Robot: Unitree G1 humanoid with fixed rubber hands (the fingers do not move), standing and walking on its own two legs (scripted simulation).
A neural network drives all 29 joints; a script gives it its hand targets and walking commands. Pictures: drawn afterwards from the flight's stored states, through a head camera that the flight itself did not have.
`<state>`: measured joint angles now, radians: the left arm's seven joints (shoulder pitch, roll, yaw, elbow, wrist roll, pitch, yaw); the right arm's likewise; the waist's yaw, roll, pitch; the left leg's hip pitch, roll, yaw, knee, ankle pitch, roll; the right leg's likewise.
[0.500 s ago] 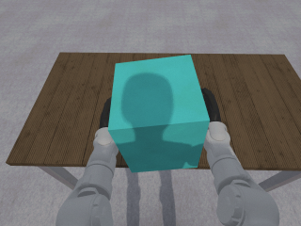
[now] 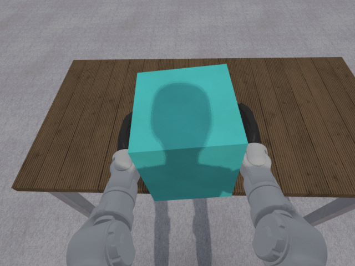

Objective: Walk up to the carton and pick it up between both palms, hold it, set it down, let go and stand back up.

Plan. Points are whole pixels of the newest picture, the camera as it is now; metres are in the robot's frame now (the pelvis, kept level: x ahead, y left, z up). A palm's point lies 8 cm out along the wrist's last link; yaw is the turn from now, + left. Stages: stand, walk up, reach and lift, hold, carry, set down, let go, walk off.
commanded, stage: set down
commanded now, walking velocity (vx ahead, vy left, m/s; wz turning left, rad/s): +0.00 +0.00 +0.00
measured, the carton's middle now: (187, 138) +0.42 +0.03 +0.03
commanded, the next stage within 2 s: none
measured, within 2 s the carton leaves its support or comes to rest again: rests again in 0.52 s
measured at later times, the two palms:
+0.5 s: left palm (128, 143) +0.40 +0.17 +0.02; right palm (251, 139) +0.42 -0.12 +0.03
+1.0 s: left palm (120, 130) +0.41 +0.18 +0.06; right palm (253, 121) +0.44 -0.12 +0.07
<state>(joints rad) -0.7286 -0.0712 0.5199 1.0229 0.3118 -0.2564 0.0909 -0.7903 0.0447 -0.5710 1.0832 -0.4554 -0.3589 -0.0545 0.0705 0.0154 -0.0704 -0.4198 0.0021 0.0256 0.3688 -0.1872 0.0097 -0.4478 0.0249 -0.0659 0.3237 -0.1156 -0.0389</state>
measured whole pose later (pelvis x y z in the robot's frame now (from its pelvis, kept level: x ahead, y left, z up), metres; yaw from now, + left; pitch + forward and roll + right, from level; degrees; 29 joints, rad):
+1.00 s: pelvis -0.01 +0.01 -0.01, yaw -2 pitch +17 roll -1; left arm -0.82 0.04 0.27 1.02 0.07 -0.12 0.16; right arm -0.95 -0.13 -0.17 1.20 0.03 -0.14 -0.05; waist 0.08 0.00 -0.17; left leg -0.57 0.02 0.04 0.50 -0.23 0.02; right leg -0.57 0.04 -0.05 0.40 -0.12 -0.03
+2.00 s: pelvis -0.03 -0.01 +0.00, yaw +0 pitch +5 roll +0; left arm -0.46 0.15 0.12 0.68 -0.10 0.00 0.11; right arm -0.52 -0.20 0.00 0.78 0.25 -0.04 -0.04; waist 0.04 -0.03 -0.05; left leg -0.31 0.01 0.02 0.43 -0.20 -0.01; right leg -0.35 0.03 -0.07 0.41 -0.15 -0.06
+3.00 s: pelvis -0.01 +0.00 +0.00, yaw -1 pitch -2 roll +0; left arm 0.00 0.13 0.01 0.52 -0.06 -0.20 0.12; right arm -0.04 -0.20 0.07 0.71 0.26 -0.33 0.05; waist 0.03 -0.05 0.01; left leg -0.13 0.01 0.05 0.41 -0.24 0.01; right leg -0.18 0.03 -0.04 0.39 -0.18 -0.04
